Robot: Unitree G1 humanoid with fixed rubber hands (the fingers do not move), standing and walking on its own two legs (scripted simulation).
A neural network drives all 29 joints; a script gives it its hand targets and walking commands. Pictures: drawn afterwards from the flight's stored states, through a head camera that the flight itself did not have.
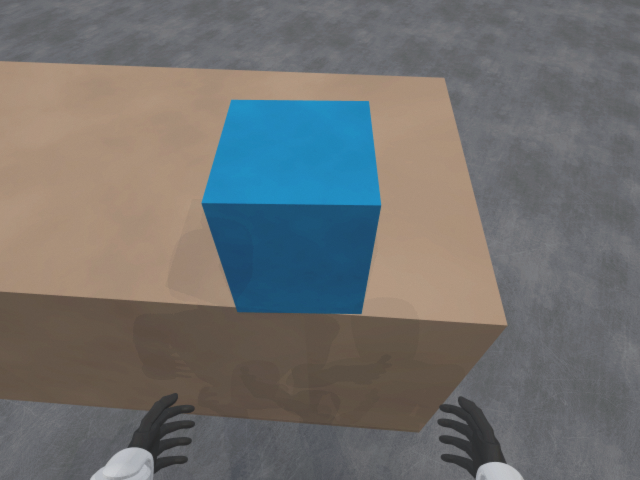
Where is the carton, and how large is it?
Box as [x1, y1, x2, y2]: [202, 100, 380, 313]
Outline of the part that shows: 231,100 202,199 202,206 237,311 361,313 380,209 380,199 368,101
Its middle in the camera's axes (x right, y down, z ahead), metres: -0.03 -0.04 +0.59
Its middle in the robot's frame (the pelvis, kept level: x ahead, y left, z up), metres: +0.48 +0.05 +0.04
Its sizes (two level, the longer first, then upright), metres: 0.210 0.200 0.250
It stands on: a pedestal, 0.69 m high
